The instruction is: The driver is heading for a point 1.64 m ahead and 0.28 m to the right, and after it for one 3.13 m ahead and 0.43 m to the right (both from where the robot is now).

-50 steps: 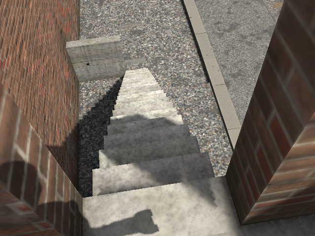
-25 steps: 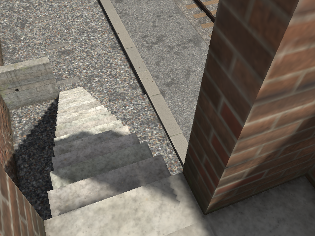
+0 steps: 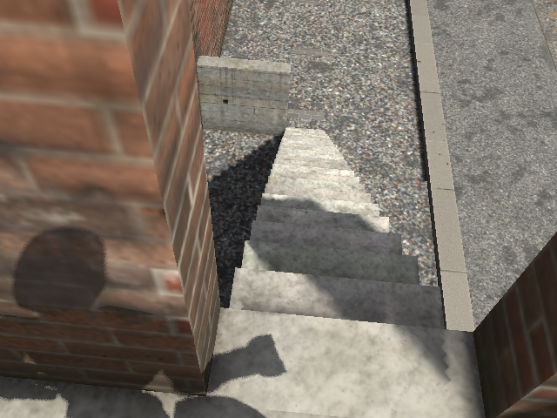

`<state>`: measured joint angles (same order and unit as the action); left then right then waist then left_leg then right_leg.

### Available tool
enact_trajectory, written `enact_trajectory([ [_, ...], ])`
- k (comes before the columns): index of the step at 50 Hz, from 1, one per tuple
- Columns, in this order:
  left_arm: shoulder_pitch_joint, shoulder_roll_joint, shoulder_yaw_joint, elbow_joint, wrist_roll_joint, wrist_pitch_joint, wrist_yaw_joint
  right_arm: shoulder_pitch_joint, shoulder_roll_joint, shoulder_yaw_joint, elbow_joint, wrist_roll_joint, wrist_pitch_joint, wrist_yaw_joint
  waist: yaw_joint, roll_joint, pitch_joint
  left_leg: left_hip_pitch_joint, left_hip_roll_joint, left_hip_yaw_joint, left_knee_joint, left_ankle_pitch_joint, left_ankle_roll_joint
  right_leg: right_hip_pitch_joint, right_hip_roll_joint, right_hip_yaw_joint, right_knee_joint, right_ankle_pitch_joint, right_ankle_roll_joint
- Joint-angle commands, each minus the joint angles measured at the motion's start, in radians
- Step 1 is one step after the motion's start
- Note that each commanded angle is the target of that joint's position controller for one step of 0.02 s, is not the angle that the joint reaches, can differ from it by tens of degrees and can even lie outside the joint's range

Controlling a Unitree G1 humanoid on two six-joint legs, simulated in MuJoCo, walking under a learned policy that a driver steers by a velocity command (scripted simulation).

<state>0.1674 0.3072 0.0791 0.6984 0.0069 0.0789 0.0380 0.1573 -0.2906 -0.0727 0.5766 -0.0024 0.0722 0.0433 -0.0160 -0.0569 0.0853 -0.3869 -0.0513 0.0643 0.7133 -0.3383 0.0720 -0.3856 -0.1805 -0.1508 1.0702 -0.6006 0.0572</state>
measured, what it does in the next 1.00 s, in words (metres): steps to the left, turning right: right foot, then left foot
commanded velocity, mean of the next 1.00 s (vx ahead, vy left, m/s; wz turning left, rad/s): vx -0.11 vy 0.21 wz -0.22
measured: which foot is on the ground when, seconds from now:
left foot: down 0.00-0.28, up 0.30-0.60, down 0.62-1.00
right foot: up 0.00-0.26, down 0.28-0.60, up 0.62-1.00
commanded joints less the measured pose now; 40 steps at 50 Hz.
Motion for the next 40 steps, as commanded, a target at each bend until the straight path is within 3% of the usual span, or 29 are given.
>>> enact_trajectory([
  [1, -0.048, 0.055, 0.011, -0.095, 0.001, 0.007, 0.017, 0.134, -0.183, -0.044, -0.036, 0.019, 0.009, -0.013, -0.062, 0.221, -0.185, 0.243, 0.271, -0.341, -0.275, 0.859, 0.284, -0.23, 0.083, 0.115, 0.323, -0.019, 0.018],
  [2, -0.016, 0.082, 0.018, -0.057, 0.0, 0.011, 0.03, 0.046, -0.136, -0.028, -0.048, 0.007, 0.015, -0.022, -0.02, 0.172, -0.107, 0.165, 0.186, -0.292, -0.27, 0.698, 0.231, -0.201, 0.076, 0.125, 0.249, 0.095, 0.025],
  [4, 0.021, 0.079, 0.011, -0.017, 0.002, 0.006, 0.037, 0.028, -0.119, -0.024, -0.042, -0.022, 0.018, -0.029, -0.006, 0.174, -0.119, 0.156, 0.13, -0.28, -0.282, 0.685, 0.221, -0.157, 0.112, 0.112, 0.144, 0.138, 0.012],
  [6, 0.046, 0.094, 0.011, 0.01, -0.002, 0.001, 0.034, 0.041, -0.108, -0.015, -0.027, -0.026, 0.014, -0.018, -0.012, 0.128, -0.139, 0.183, 0.126, -0.332, -0.293, 0.728, 0.222, -0.122, 0.148, 0.111, 0.044, 0.119, -0.015],
  [8, 0.093, 0.084, 0.005, 0.032, -0.007, -0.003, 0.045, 0.04, -0.13, -0.023, -0.018, -0.022, 0.013, -0.008, -0.003, 0.135, -0.161, 0.173, 0.118, -0.393, -0.291, 0.668, 0.22, -0.057, 0.153, 0.153, -0.09, 0.131, -0.041],
  [10, 0.177, 0.099, 0.004, 0.084, -0.013, -0.013, 0.057, 0.006, -0.137, -0.02, -0.006, -0.042, 0.009, 0.011, 0.022, 0.136, -0.182, 0.123, 0.106, -0.378, -0.32, 0.603, 0.161, 0.107, 0.157, 0.143, -0.235, 0.148, -0.092],
  [11, 0.226, 0.11, 0.007, 0.106, -0.014, -0.015, 0.062, 0.009, -0.121, -0.016, 0.018, -0.044, 0.006, 0.019, 0.033, 0.187, -0.178, 0.084, 0.095, -0.371, -0.34, 0.576, 0.141, 0.183, 0.156, 0.133, -0.295, 0.141, -0.121],
  [12, 0.268, 0.121, 0.012, 0.131, -0.016, -0.014, 0.067, 0.028, -0.104, -0.009, 0.036, -0.045, 0.008, 0.016, 0.031, 0.197, -0.165, 0.052, 0.09, -0.374, -0.37, 0.491, 0.102, 0.242, 0.148, 0.126, -0.382, 0.151, -0.14],
  [13, 0.314, 0.128, 0.015, 0.152, -0.003, -0.018, 0.07, 0.031, -0.098, -0.003, 0.057, -0.036, 0.009, 0.013, 0.061, 0.175, -0.149, 0.006, 0.059, -0.361, -0.35, 0.344, 0.054, 0.314, 0.129, 0.139, -0.528, 0.22, -0.167],
  [14, 0.34, 0.171, 0.022, 0.162, 0.022, -0.029, 0.073, 0.043, -0.079, 0.003, 0.071, -0.021, 0.011, 0.006, 0.091, -0.038, -0.121, -0.115, -0.038, -0.272, -0.131, 0.067, -0.011, 0.378, -0.059, 0.352, -0.758, 0.274, -0.229],
  [15, 0.28, 0.305, 0.049, 0.143, 0.03, -0.023, 0.067, 0.029, -0.114, -0.008, 0.03, -0.031, 0.017, 0.001, 0.102, -0.38, -0.038, -0.256, -0.184, -0.095, 0.318, -0.294, -0.079, 0.222, -0.445, 0.826, -0.909, 0.56, -0.441],
  [16, 0.257, 0.273, 0.043, 0.153, 0.027, -0.031, 0.064, -0.002, -0.183, -0.032, 0.029, -0.057, 0.016, -0.002, 0.076, -0.21, -0.003, -0.15, -0.142, -0.32, 0.529, -0.196, -0.061, 0.022, -0.417, 0.833, -0.904, 0.654, -0.44],
  [17, 0.155, 0.246, 0.04, 0.146, 0.013, -0.04, 0.061, 0.052, -0.186, -0.041, 0.061, -0.056, 0.014, 0.007, -0.009, -0.108, 0.011, -0.092, -0.14, -0.365, 0.623, -0.105, -0.05, -0.038, -0.327, 0.682, -0.843, 0.615, -0.37],
  [18, 0.06, 0.224, 0.04, 0.131, 0.006, -0.045, 0.049, 0.107, -0.189, -0.042, 0.104, -0.05, 0.01, 0.016, -0.057, -0.046, 0.011, -0.073, -0.119, -0.34, 0.643, -0.032, -0.06, -0.033, -0.213, 0.56, -0.802, 0.533, -0.291],
  [19, 0.013, 0.225, 0.045, 0.128, 0.001, -0.051, 0.04, 0.121, -0.172, -0.037, 0.116, -0.055, 0.004, 0.027, -0.067, -0.069, -0.012, -0.097, -0.092, -0.295, 0.626, 0.022, -0.077, 0.029, -0.131, 0.502, -0.787, 0.439, -0.24],
  [21, 0.034, 0.216, 0.046, 0.137, 0.006, -0.051, 0.016, 0.095, -0.116, -0.014, 0.137, -0.056, 0.003, 0.028, -0.017, -0.108, -0.04, -0.109, -0.056, -0.148, 0.525, 0.045, -0.127, 0.111, -0.044, 0.434, -0.782, 0.453, -0.209],
  [23, 0.133, 0.23, 0.058, 0.169, 0.025, -0.049, -0.005, 0.023, -0.062, 0.009, 0.121, -0.032, 0.005, 0.011, 0.055, -0.168, -0.028, -0.108, -0.016, -0.107, 0.261, -0.022, -0.153, 0.182, -0.014, 0.428, -0.762, 0.503, -0.169],
  [25, 0.222, 0.273, 0.077, 0.188, 0.029, -0.045, -0.011, -0.02, -0.058, 0.01, 0.109, -0.017, 0.003, -0.019, 0.115, -0.239, -0.044, -0.038, -0.021, -0.099, 0.074, -0.135, -0.159, 0.209, -0.034, 0.472, -0.748, 0.566, -0.164],
  [27, 0.214, 0.306, 0.09, 0.176, 0.026, -0.04, -0.011, 0.034, -0.083, -0.001, 0.133, -0.005, -0.005, -0.047, 0.11, -0.273, -0.073, 0.087, -0.041, -0.089, -0.104, -0.161, -0.15, 0.178, -0.039, 0.498, -0.726, 0.647, -0.153],
  [29, 0.156, 0.284, 0.081, 0.15, 0.011, -0.041, -0.017, 0.161, -0.087, -0.01, 0.187, -0.004, -0.015, -0.069, 0.047, -0.253, -0.104, 0.276, -0.052, -0.053, -0.376, -0.001, -0.125, 0.099, 0.005, 0.49, -0.67, 0.626, -0.108],
  [30, 0.179, 0.224, 0.063, 0.142, 0.016, -0.054, -0.027, 0.209, -0.116, -0.019, 0.213, -0.006, -0.018, -0.079, 0.036, -0.15, -0.131, 0.422, 0.007, -0.08, -0.452, -0.006, -0.113, -0.029, 0.076, 0.442, -0.594, 0.402, -0.073],
  [31, 0.238, 0.114, 0.037, 0.147, 0.043, -0.056, -0.032, 0.2, -0.167, -0.024, 0.214, 0.0, -0.014, -0.079, 0.056, 0.091, -0.127, 0.459, 0.199, -0.235, -0.499, -0.067, -0.088, -0.158, 0.202, 0.307, -0.359, 0.127, -0.049],
  [32, 0.192, 0.052, 0.023, 0.105, 0.036, -0.036, -0.017, 0.057, -0.247, -0.024, 0.156, -0.005, -0.009, -0.066, 0.05, 0.396, -0.13, 0.193, 0.385, -0.293, -0.464, 0.139, 0.082, -0.211, 0.24, 0.119, -0.092, -0.08, -0.012],
  [33, 0.116, 0.121, 0.029, 0.103, 0.029, -0.013, -0.008, 0.039, -0.174, -0.009, 0.155, -0.012, -0.021, -0.062, 0.026, 0.346, -0.078, 0.024, 0.376, -0.25, -0.475, 0.314, 0.144, -0.142, 0.167, 0.146, 0.117, -0.067, -0.03],
  [34, 0.121, 0.143, 0.04, 0.12, 0.023, -0.001, -0.015, -0.011, -0.107, 0.015, 0.157, -0.013, -0.031, -0.066, 0.071, 0.267, -0.035, -0.013, 0.322, -0.159, -0.447, 0.463, 0.122, -0.114, 0.171, 0.163, 0.208, -0.008, -0.05],
  [35, 0.153, 0.16, 0.043, 0.139, 0.02, 0.006, -0.023, -0.056, -0.089, 0.024, 0.15, -0.025, -0.037, -0.072, 0.101, 0.234, -0.035, 0.036, 0.275, -0.078, -0.403, 0.602, 0.095, -0.116, 0.164, 0.148, 0.245, 0.049, -0.044],
  [36, 0.166, 0.168, 0.043, 0.139, 0.027, 0.008, -0.038, -0.043, -0.099, 0.02, 0.151, -0.022, -0.055, -0.081, 0.105, 0.259, -0.058, 0.142, 0.259, -0.052, -0.351, 0.708, 0.093, -0.145, 0.173, 0.135, 0.273, 0.095, -0.049],
  [37, 0.168, 0.151, 0.04, 0.146, 0.03, 0.013, -0.04, -0.039, -0.065, 0.034, 0.148, -0.028, -0.057, -0.087, 0.101, 0.271, -0.077, 0.234, 0.244, -0.038, -0.328, 0.769, 0.104, -0.181, 0.173, 0.13, 0.226, 0.096, -0.047],
  [40, 0.05, 0.107, 0.023, 0.094, 0.011, 0.004, -0.072, 0.054, -0.065, 0.038, 0.159, -0.035, -0.041, -0.099, 0.015, 0.246, -0.092, 0.401, 0.284, -0.072, -0.306, 0.702, 0.141, -0.209, 0.186, 0.114, 0.078, 0.108, -0.03],
])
